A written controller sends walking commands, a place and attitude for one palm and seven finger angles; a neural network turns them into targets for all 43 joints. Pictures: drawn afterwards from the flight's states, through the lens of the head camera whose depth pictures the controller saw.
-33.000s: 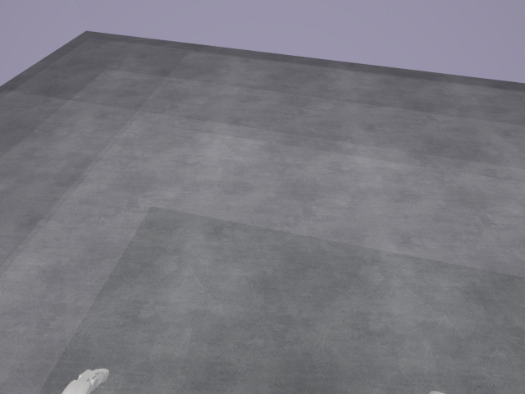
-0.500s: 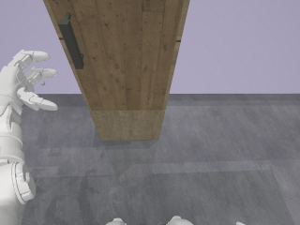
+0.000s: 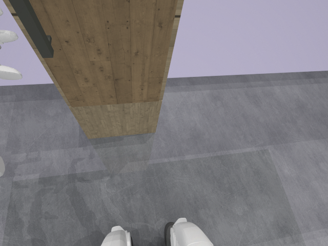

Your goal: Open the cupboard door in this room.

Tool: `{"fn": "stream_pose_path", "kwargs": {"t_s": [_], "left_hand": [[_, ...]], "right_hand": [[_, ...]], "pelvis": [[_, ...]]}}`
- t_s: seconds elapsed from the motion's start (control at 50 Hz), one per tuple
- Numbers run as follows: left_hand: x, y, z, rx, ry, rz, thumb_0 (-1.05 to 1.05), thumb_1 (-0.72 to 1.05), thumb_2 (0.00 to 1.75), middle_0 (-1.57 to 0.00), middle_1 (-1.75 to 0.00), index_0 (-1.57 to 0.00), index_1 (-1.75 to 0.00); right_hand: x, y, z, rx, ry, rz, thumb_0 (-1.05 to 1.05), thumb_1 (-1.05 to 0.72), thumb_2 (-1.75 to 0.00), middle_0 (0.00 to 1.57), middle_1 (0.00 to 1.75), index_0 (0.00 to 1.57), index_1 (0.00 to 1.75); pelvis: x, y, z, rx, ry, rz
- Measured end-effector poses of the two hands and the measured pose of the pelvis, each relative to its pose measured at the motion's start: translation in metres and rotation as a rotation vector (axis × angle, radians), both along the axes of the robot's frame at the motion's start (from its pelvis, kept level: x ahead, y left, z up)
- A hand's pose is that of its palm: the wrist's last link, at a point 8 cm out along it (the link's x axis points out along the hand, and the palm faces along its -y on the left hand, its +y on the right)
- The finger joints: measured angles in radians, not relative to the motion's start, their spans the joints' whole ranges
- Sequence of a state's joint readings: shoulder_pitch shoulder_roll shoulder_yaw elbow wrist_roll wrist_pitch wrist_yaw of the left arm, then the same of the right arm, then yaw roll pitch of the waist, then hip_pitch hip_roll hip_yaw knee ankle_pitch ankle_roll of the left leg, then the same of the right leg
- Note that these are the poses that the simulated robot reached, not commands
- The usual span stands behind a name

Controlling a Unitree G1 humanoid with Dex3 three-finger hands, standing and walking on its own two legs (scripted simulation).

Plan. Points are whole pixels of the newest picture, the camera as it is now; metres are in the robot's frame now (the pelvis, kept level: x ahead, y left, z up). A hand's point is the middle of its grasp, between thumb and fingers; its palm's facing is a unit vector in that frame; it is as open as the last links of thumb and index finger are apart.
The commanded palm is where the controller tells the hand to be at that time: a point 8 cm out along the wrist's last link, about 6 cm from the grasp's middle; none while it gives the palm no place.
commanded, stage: move the hooked fingers beside the handle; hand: left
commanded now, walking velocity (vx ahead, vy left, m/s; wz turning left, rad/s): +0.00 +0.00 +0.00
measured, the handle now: (34, 20) +0.61 +0.24 +0.11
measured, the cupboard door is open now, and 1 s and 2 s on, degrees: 0 0 0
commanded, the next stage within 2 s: slide the fingers in behind the handle in 1.56 s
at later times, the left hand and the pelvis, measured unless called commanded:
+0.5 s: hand out of the picture +0.57 +0.30 +0.11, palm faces +0.00 -1.00 +0.01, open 14.0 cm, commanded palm +0.56 +0.33 +0.11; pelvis +0.02 +0.01 -0.01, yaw -2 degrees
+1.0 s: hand (5, 35) +0.56 +0.28 +0.11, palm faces +0.04 -1.00 -0.02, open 14.0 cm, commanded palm +0.55 +0.32 +0.11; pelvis +0.02 +0.00 -0.01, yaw -1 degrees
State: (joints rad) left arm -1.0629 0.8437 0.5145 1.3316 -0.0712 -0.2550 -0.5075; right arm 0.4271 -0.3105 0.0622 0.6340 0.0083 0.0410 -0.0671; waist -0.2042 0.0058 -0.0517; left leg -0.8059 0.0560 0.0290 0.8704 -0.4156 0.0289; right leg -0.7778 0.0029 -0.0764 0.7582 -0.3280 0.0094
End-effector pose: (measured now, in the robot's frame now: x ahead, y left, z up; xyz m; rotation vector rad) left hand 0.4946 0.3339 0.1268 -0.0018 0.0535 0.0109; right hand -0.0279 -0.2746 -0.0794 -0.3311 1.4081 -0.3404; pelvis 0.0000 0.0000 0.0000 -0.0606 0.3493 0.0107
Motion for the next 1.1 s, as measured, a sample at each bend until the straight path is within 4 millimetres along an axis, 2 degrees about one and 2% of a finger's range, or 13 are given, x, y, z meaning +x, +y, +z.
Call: {"fn": "stream_pose_path", "kwargs": {"t_s": [0.2, 0.36, 0.54, 0.7, 0.88, 0.96, 1.1], "left_hand": [[0.036, 0.007, 0.0, 0.002, 0.0, 0.017, -0.02, -0.5, 0.3, -0.3, -1.2, -0.3, -1.2], [0.053, 0.019, -0.006, 0.012, 0.016, 0.008, -0.02, -0.5, 0.3, -0.29, -1.2, -0.3, -1.2], [0.055, 0.021, -0.018, -0.019, 0.014, -0.005, -0.02, -0.5, 0.3, -0.29, -1.2, -0.3, -1.2], [0.054, 0.019, -0.017, 0.007, 0.017, 0.016, -0.02, -0.5, 0.3, -0.29, -1.2, -0.3, -1.2], [0.049, 0.004, -0.011, -0.011, 0.021, 0.007, -0.02, -0.5, 0.3, -0.29, -1.2, -0.3, -1.2], [0.046, 0.002, -0.014, 0.01, 0.037, 0.021, -0.02, -0.5, 0.3, -0.3, -1.2, -0.3, -1.2], [0.038, 0.007, -0.004, 0.003, -0.008, 0.044, -0.02, -0.5, 0.3, -0.3, -1.2, -0.3, -1.2]], "right_hand": [[-0.024, 0.014, 0.003, 0.005, 0.098, -0.056, 0.0, -0.9, -0.9, 0.21, 0.3, 0.2, 0.3], [-0.033, 0.03, 0.005, 0.021, 0.167, -0.09, 0.0, -0.9, -0.9, 0.21, 0.3, 0.21, 0.3], [-0.024, 0.041, 0.006, 0.054, 0.184, -0.089, 0.0, -0.9, -0.9, 0.21, 0.3, 0.21, 0.3], [-0.007, 0.035, 0.004, 0.052, 0.144, -0.068, 0.0, -0.9, -0.9, 0.21, 0.3, 0.21, 0.3], [0.007, 0.025, 0.0, 0.059, 0.098, -0.044, 0.0, -0.9, -0.9, 0.21, 0.3, 0.2, 0.3], [0.007, 0.021, -0.002, 0.053, 0.079, -0.04, 0.0, -0.9, -0.9, 0.21, 0.3, 0.2, 0.3], [-0.002, 0.014, -0.003, 0.051, 0.082, -0.049, 0.0, -0.9, -0.9, 0.21, 0.3, 0.2, 0.3]], "pelvis": [[0.005, 0.004, -0.005, -0.016, 0.058, -0.013], [0.012, 0.01, -0.009, -0.029, 0.1, -0.015], [0.022, 0.014, -0.007, -0.036, 0.106, -0.014], [0.026, 0.013, -0.006, -0.041, 0.095, -0.005], [0.025, 0.007, -0.005, -0.033, 0.073, 0.001], [0.021, 0.004, -0.006, -0.03, 0.071, 0.0], [0.014, -0.002, -0.007, -0.026, 0.063, -0.007]]}}
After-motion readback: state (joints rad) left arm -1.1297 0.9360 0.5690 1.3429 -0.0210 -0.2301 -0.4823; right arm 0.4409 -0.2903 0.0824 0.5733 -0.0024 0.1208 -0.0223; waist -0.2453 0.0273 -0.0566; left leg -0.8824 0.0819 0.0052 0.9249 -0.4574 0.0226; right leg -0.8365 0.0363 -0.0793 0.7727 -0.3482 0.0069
